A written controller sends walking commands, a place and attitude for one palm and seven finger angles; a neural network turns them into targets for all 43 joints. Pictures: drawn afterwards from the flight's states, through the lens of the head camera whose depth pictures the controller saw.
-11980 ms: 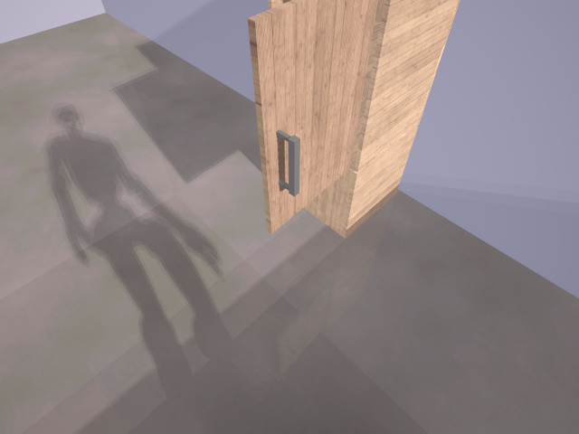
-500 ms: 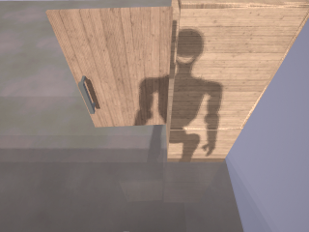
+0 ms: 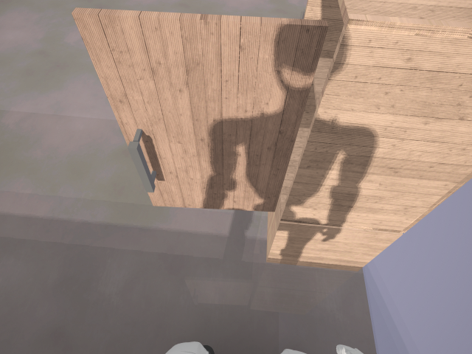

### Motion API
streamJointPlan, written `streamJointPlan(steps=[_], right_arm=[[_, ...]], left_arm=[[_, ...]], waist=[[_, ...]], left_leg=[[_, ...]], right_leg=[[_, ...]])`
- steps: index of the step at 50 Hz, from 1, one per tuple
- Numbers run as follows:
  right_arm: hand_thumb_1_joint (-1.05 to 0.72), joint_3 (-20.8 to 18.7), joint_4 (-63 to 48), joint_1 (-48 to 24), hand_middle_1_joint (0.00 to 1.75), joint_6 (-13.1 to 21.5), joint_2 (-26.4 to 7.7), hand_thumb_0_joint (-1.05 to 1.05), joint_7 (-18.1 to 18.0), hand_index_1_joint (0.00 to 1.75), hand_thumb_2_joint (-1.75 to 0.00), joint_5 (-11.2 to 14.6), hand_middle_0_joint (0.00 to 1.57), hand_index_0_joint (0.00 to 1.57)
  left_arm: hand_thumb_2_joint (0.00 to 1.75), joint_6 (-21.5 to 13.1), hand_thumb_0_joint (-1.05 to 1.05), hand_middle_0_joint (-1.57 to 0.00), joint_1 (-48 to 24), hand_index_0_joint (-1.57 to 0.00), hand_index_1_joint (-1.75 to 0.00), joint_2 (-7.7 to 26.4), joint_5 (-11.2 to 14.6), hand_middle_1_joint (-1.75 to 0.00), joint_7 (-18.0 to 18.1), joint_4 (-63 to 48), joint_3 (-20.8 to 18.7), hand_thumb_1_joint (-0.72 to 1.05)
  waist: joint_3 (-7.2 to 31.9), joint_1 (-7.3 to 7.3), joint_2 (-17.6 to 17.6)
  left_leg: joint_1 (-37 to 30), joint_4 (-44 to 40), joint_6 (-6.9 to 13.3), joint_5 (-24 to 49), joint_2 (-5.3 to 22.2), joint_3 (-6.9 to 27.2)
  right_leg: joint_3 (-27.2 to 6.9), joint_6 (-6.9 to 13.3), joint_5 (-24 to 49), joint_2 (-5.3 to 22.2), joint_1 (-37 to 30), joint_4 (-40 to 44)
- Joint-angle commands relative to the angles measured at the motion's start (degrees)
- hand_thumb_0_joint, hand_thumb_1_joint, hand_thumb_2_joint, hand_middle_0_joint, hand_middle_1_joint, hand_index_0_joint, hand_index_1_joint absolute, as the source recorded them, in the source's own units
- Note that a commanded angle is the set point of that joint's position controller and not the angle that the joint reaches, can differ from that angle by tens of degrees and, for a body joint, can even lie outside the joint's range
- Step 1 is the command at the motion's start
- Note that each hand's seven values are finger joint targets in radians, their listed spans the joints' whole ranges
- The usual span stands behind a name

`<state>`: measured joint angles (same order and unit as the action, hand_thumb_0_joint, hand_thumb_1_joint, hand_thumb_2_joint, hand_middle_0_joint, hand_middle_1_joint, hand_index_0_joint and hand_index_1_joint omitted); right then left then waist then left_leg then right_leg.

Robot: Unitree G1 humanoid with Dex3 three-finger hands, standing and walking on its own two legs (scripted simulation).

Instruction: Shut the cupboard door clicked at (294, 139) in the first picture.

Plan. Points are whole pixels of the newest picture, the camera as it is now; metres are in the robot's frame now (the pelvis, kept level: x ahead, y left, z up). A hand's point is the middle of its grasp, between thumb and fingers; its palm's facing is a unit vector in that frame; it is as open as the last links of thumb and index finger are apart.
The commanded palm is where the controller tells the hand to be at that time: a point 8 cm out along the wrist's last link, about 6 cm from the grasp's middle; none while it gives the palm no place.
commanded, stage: come to a stop and stand still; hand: left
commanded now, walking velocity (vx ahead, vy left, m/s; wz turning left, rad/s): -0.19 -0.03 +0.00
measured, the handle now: (145, 162) +0.50 +0.27 -0.08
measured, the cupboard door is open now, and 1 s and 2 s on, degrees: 93 93 93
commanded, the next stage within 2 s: look again from close up in 0.78 s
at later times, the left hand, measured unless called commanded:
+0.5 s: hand out of the picture +0.07 +0.18 -0.17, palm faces +0.06 -0.98 -0.20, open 7.4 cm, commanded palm none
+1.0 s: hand out of the picture +0.02 +0.16 -0.17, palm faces -0.01 -0.98 -0.21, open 7.4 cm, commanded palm none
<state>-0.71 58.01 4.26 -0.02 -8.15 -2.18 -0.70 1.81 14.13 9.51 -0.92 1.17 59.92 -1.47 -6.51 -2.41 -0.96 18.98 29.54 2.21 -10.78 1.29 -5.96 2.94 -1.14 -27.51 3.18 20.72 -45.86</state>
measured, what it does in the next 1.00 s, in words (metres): steps on the spot: right foot, then left foot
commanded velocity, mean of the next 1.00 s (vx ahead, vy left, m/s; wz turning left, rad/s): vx -0.04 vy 0.02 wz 0.00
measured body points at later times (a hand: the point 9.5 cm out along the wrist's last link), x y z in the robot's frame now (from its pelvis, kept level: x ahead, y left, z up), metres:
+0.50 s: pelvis +0.02 -0.01 +0.00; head +0.05 +0.00 +0.45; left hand +0.07 +0.23 -0.16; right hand +0.06 -0.26 -0.14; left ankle -0.02 +0.10 -0.74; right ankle +0.01 -0.14 -0.73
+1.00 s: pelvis +0.00 -0.02 +0.00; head +0.02 -0.02 +0.45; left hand +0.02 +0.21 -0.15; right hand +0.02 -0.25 -0.15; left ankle -0.02 +0.10 -0.73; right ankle -0.02 -0.13 -0.73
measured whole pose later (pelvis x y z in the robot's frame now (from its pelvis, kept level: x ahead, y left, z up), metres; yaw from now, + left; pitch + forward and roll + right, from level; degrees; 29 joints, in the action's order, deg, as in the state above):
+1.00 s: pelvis +0.00 -0.02 +0.00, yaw -1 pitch +0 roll +0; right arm -0.5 60.2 14.3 0.5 -10.5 -1.2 -0.6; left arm -1.0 15.1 9.0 -0.9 2.2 62.1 0.8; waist -2.2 0.4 0.9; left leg 11.3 28.6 0.3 -17.1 1.2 -3.0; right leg 1.3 0.5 -16.5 -0.2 10.9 -27.7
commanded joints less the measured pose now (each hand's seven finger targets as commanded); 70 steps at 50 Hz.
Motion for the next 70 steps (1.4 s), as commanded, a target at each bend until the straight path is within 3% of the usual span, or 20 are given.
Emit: streamJointPlan(steps=[1, 4, 5, 6, 7, 8, 11, 16, 19, 22, 24, 29, 33, 39, 43, 44, 46, 51, 55, 70], right_arm=[[-0.9, -4.2, -2.1, 4.3, 0.3, -1.0, -13.3, 0.0, -0.9, 0.3, -0.9, -0.4, 0.2, 0.2], [-0.9, -4.6, -3.1, 2.4, 0.3, -1.6, -13.0, 0.0, -0.6, 0.3, -0.9, -0.2, 0.2, 0.2], [-0.9, -4.6, -3.4, 3.4, 0.3, -1.8, -11.5, 0.0, -0.3, 0.3, -0.9, 0.1, 0.2, 0.2], [-0.9, -4.1, -3.8, 5.3, 0.3, -2.1, -8.1, 0.0, 0.2, 0.3, -0.9, 0.5, 0.2, 0.2], [-0.9, -3.9, -4.3, 5.0, 0.3, -2.7, -6.9, 0.0, 0.8, 0.3, -0.9, 0.5, 0.2, 0.2], [-0.9, -4.1, -4.0, 4.3, 0.3, -3.4, -7.0, 0.0, 1.1, 0.3, -0.9, 0.3, 0.2, 0.2], [-0.9, -3.9, -2.7, 4.9, 0.3, -3.4, -7.3, 0.0, 1.1, 0.3, -0.9, 0.0, 0.2, 0.2], [-0.9, -2.9, -2.7, 4.1, 0.3, -2.0, -6.8, 0.0, 1.3, 0.3, -0.9, 0.4, 0.2, 0.2], [-0.9, -2.5, -1.9, 6.7, 0.3, -1.6, -6.5, 0.0, 1.1, 0.3, -0.9, 0.6, 0.2, 0.2], [-0.9, -2.6, 0.0, 11.7, 0.3, -0.9, -8.2, 0.0, 0.9, 0.3, -0.9, 0.2, 0.2, 0.2], [-0.9, -3.0, -1.0, 9.9, 0.3, -0.6, -12.8, 0.0, 0.5, 0.3, -0.9, -0.4, 0.2, 0.2], [-0.9, -1.6, -0.2, 7.9, 0.3, 0.1, -10.2, 0.0, -0.7, 0.3, -0.9, -0.6, 0.2, 0.2], [-0.9, -2.1, 0.7, 9.0, 0.3, 0.3, -10.2, 0.0, -1.0, 0.3, -0.9, 0.0, 0.2, 0.2], [-0.9, -1.8, 2.6, 11.3, 0.3, 0.2, -8.3, 0.0, -0.4, 0.3, -0.9, 0.2, 0.2, 0.2], [-0.9, -1.0, 4.1, 11.4, 0.3, 0.4, -7.2, 0.0, -0.1, 0.3, -0.9, 0.1, 0.2, 0.2], [-0.9, -1.4, -0.1, 7.6, 0.3, 1.2, -9.9, 0.0, 0.7, 0.3, -0.9, 0.6, 0.2, 0.2], [-0.9, -0.5, -0.8, 10.9, 0.3, 1.5, -5.9, 0.0, 1.1, 0.3, -0.9, -0.4, 0.2, 0.2], [-0.9, 0.1, -1.4, 12.7, 0.3, 2.0, -6.8, 0.0, 0.8, 0.3, -0.9, -0.2, 0.2, 0.2], [-0.9, 0.4, -1.3, 13.0, 0.3, 1.4, -7.3, 0.0, 1.0, 0.3, -0.9, -0.2, 0.2, 0.2], [-0.9, 0.7, 2.3, 13.3, 0.3, 2.2, -8.3, 0.0, 0.8, 0.3, -0.9, -0.1, 0.2, 0.2]], left_arm=[[0.9, 0.7, 0.0, -0.2, 8.6, -0.2, -0.3, 4.7, -0.4, -0.3, 0.2, -2.5, -2.0, 0.9], [0.9, 0.3, 0.0, -0.2, 9.1, -0.2, -0.3, 5.4, -0.4, -0.3, 0.1, -3.7, -2.7, 0.9], [0.9, -0.1, 0.0, -0.2, 8.3, -0.2, -0.3, 7.3, -0.7, -0.3, 0.2, -4.5, -2.9, 0.9], [0.9, -0.8, 0.0, -0.2, 6.3, -0.2, -0.3, 11.3, -1.3, -0.3, 0.5, -5.5, -3.4, 0.9], [0.9, -1.2, 0.0, -0.2, 3.9, -0.2, -0.3, 13.4, -1.0, -0.3, 0.4, -6.2, -3.3, 0.9], [0.9, -1.4, 0.0, -0.2, 2.1, -0.2, -0.3, 13.2, -0.9, -0.3, 0.4, -7.1, -2.8, 0.9], [0.9, -1.8, 0.0, -0.2, -1.3, -0.2, -0.3, 10.7, -0.4, -0.3, 1.0, -7.0, -2.8, 0.9], [0.9, -2.4, 0.0, -0.2, 3.2, -0.2, -0.3, 12.5, -0.5, -0.3, 1.3, -5.3, -3.5, 0.9], [0.9, -2.4, 0.0, -0.2, 2.5, -0.2, -0.3, 13.7, -0.3, -0.3, 1.3, -4.2, -3.6, 0.9], [0.9, -1.9, 0.0, -0.2, -0.6, -0.2, -0.3, 11.5, 0.7, -0.3, 0.9, -4.3, -3.1, 0.9], [0.9, -1.1, 0.0, -0.2, -1.0, -0.2, -0.3, 7.0, 0.8, -0.3, 0.6, -4.9, -1.6, 0.9], [0.9, 0.1, 0.0, -0.2, -1.3, -0.2, -0.3, 6.5, 0.2, -0.3, 0.1, -2.6, -1.2, 0.9], [0.9, -0.8, 0.0, -0.2, 1.1, -0.2, -0.3, 7.0, 0.4, -0.3, -0.1, -0.9, -1.1, 0.9], [0.9, -2.1, 0.0, -0.2, 0.6, -0.2, -0.3, 7.1, 0.5, -0.3, 0.3, 0.3, -0.4, 0.9], [0.9, -2.3, 0.0, -0.2, 1.2, -0.2, -0.3, 6.9, 0.6, -0.3, 0.3, 1.3, 0.0, 0.9], [0.9, -3.4, 0.0, -0.2, 6.5, -0.2, -0.3, 6.9, -0.6, -0.3, 2.8, 2.1, 0.4, 0.9], [0.9, -4.7, 0.0, -0.2, 2.8, -0.2, -0.3, 9.3, 0.0, -0.3, 2.1, -0.4, 0.3, 0.9], [0.9, -4.1, 0.0, -0.2, 3.0, -0.2, -0.3, 6.9, 0.2, -0.3, 1.3, -1.2, 0.9, 0.9], [0.9, -3.4, 0.0, -0.2, 2.7, -0.2, -0.3, 6.7, 0.3, -0.3, 1.0, -1.4, 1.2, 0.9], [0.9, -3.7, 0.0, -0.2, 3.0, -0.2, -0.3, 8.0, 0.5, -0.3, 0.7, -0.7, 1.0, 0.9]], waist=[[10.0, 1.45, 8.8], [10.3, -0.17, 7.6], [9.8, 0.13, 1.5], [8.8, 1.04, -10.9], [8.1, 0.84, -14.3], [7.9, 0.95, -8.2], [6.8, 2.0, -8.5], [11.5, -1.3, -7.4], [12.1, -0.37, -8.2], [11.1, 2.11, -4.8], [9.2, 1.25, 10.2], [3.8, 1.32, 9.8], [6.6, 1.45, 5.8], [7.7, 3.27, -3.1], [4.6, 2.85, 1.0], [2.2, 1.11, 1.0], [7.3, 3.23, 6.0], [5.7, 2.92, 1.9], [0.7, 2.88, -0.8], [5.3, 2.14, 0.2]], left_leg=[[-4.3, -7.2, 7.9, 23.7, 17.3, 11.2], [-2.5, -2.0, 4.4, 19.0, 13.8, 9.1], [-1.0, 2.5, 1.7, 11.1, 9.7, 7.2], [2.5, 10.0, -2.1, -4.4, 1.5, 1.7], [2.8, 20.4, -3.6, -22.1, -2.3, 2.8], [2.2, 27.8, -3.4, -22.6, -2.0, 6.9], [7.2, 32.1, -4.2, -16.9, -0.6, 8.1], [6.5, 15.2, -5.7, -18.1, -1.5, 5.4], [1.7, 2.9, -5.8, -13.8, -2.3, 3.7], [-12.7, -9.7, -4.1, 6.5, 1.2, 5.5], [-9.8, -10.3, 3.2, 24.8, 14.2, 16.8], [-5.4, -12.5, 4.7, 20.0, 11.9, 13.7], [-11.1, -7.5, 2.2, 23.2, 9.2, 11.6], [-12.8, -7.3, -1.5, 9.4, 5.0, 7.7], [-11.4, -9.7, -1.7, 5.9, 4.8, 7.6], [-7.4, 1.0, -2.3, 10.2, 5.8, 5.2], [-7.7, -3.5, -1.7, 1.7, 2.9, 5.7], [-7.2, -4.9, -0.6, 7.0, 4.5, 7.8], [-5.0, -7.3, -0.6, -2.2, 3.6, 8.0], [-8.4, -8.2, -0.6, 4.0, 4.1, 7.5]], right_leg=[[0.3, 0.5, 3.4, -1.2, -4.4, 0.4], [-0.2, 0.7, 15.4, -1.1, -9.2, 12.4], [-4.7, 1.7, 23.7, 1.6, -9.8, 19.2], [-15.9, 5.7, 32.6, 10.8, -9.5, 24.5], [-20.3, 11.5, 38.1, 19.8, -5.3, 28.6], [-18.5, 13.4, 32.9, 19.3, -2.3, 29.2], [-13.6, 12.2, 39.0, 15.1, -7.9, 26.3], [-12.2, 12.3, 56.7, 15.4, -23.7, 21.7], [-11.9, 11.3, 60.2, 14.6, -24.7, 19.2], [-7.1, 5.5, 42.3, 9.4, -12.7, 15.6], [-0.5, 0.5, 11.7, 1.5, -7.5, 12.7], [-2.8, 0.9, 4.4, -0.3, -7.3, 8.4], [-3.5, 1.3, 17.2, -0.1, -10.2, 19.5], [-6.7, 2.6, 28.5, 2.6, -11.2, 24.2], [-7.0, 2.7, 24.2, 2.4, -10.6, 26.1], [-8.3, 1.2, 38.7, 5.0, -8.6, 23.9], [-9.0, 4.3, 40.0, 5.8, -12.2, 20.6], [-6.6, 4.4, 24.7, 2.5, -10.1, 20.7], [-8.1, 4.1, 12.2, 2.1, -6.4, 23.5], [-7.7, 3.7, 20.3, 2.6, -10.1, 23.2]])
